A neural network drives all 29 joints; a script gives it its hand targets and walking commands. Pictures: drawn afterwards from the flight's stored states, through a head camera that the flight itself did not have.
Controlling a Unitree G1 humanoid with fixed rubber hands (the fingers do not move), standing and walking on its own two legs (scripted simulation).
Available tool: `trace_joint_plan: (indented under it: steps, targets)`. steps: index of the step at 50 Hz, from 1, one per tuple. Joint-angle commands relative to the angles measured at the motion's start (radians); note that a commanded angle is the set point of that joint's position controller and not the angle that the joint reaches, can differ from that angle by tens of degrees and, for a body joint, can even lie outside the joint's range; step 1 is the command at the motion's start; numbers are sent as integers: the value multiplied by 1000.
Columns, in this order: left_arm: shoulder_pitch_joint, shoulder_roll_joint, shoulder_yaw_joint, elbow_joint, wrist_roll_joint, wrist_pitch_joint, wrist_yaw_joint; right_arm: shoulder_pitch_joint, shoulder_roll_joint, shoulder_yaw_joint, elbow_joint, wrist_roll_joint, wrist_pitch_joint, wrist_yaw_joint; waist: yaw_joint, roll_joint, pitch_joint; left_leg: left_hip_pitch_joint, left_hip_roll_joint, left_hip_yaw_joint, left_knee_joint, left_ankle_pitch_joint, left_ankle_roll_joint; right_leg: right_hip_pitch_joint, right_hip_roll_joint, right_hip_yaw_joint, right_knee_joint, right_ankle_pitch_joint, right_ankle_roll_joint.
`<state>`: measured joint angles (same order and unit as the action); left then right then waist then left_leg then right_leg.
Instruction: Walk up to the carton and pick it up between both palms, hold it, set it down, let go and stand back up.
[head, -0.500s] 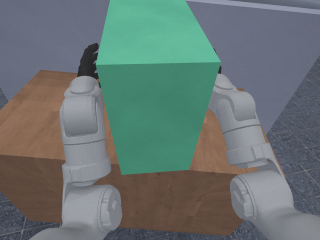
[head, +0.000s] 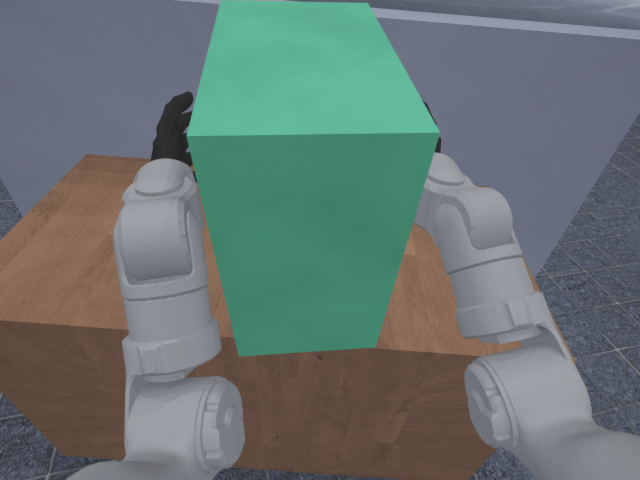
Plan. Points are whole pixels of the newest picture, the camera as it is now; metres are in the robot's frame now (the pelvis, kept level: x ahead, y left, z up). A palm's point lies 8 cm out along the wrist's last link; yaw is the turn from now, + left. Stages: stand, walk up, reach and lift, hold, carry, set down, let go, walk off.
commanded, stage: hold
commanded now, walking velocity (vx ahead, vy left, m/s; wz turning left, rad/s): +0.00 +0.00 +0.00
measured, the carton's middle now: (302, 183) +0.38 +0.01 +0.22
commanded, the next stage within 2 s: none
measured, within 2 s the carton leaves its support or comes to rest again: neither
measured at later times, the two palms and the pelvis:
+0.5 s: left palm (180, 167) +0.35 +0.13 +0.26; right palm (425, 160) +0.36 -0.13 +0.26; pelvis -0.01 +0.00 +0.00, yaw +0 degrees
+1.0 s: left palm (179, 173) +0.35 +0.14 +0.25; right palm (421, 162) +0.36 -0.12 +0.26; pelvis -0.01 +0.00 +0.00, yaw +1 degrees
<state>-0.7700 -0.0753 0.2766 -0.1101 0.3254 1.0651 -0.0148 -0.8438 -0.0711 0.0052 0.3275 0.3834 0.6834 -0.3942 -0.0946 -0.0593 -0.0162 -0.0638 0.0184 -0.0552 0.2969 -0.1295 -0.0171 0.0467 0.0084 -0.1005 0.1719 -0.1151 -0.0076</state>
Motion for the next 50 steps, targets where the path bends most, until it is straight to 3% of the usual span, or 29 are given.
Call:
trace_joint_plan:
  steps: [1, 4, 8, 14, 15, 20, 24, 30, 35, 38, 44, 48, 50]
  targets:
    - [-739, -439, -490, -122, -203, -75, -131, -827, 400, 255, -286, 80, -62, 40, -22, 109, -463, 171, -64, 62, 17, 363, -31, 55, 60, -23, 10, 178, 50]
    - [-788, -442, -498, -108, -210, -87, -116, -838, 399, 233, -251, 60, -68, 54, -27, 117, -446, 141, -59, 60, 2, 267, -27, 34, 61, -29, 17, 104, 46]
    - [-794, -446, -499, -87, -214, -96, -112, -856, 404, 220, -253, 44, -73, 58, -33, 117, -465, 111, -63, 67, -1, 239, -22, 47, 64, -30, 25, 96, 51]
    - [-776, -436, -492, -85, -205, -90, -119, -837, 401, 235, -251, 69, -65, 51, -28, 131, -495, 150, -73, 72, 28, 331, -20, 46, 52, -17, 19, 155, 48]
    - [-778, -429, -478, -63, -200, -88, -121, -847, 405, 242, -241, 63, -61, 50, -13, 131, -480, 138, -73, 74, 29, 329, -19, 47, 52, -21, 19, 152, 51]
    - [-772, -432, -448, -36, -182, -91, -125, -849, 415, 232, -216, 66, -66, 55, -6, 118, -462, 122, -72, 75, 13, 276, -17, 56, 52, -20, 18, 121, 56]
    - [-759, -427, -433, -22, -179, -94, -132, -843, 427, 244, -226, 68, -68, 51, -4, 85, -442, 116, -74, 75, 16, 304, -10, 69, 50, -19, 19, 160, 58]
    - [-766, -438, -469, -86, -187, -101, -135, -839, 424, 260, -273, 81, -78, 44, -19, 111, -485, 168, -75, 75, 30, 370, -16, 68, 56, -17, 25, 197, 54]
    - [-763, -438, -460, -29, -186, -99, -125, -853, 400, 230, -228, 58, -77, 57, -11, 109, -412, 111, -63, 71, 1, 253, -22, 39, 60, -29, 20, 80, 48]
    - [-766, -458, -484, -67, -198, -102, -117, -858, 404, 236, -262, 57, -89, 61, -24, 116, -452, 132, -63, 69, 10, 287, -27, 53, 67, -28, 27, 112, 47]
    - [-791, -446, -479, -49, -197, -106, -111, -856, 404, 214, -217, 44, -83, 67, -22, 121, -441, 105, -64, 70, 4, 238, -24, 37, 64, -27, 25, 77, 49]
    - [-778, -440, -469, -48, -192, -103, -114, -846, 412, 223, -218, 44, -81, 64, -22, 97, -452, 117, -69, 78, 11, 270, -11, 44, 55, -20, 21, 108, 54]
    - [-783, -441, -469, -57, -193, -100, -116, -842, 411, 219, -211, 45, -79, 62, -23, 116, -458, 121, -71, 77, 14, 281, -16, 53, 53, -21, 20, 118, 53]
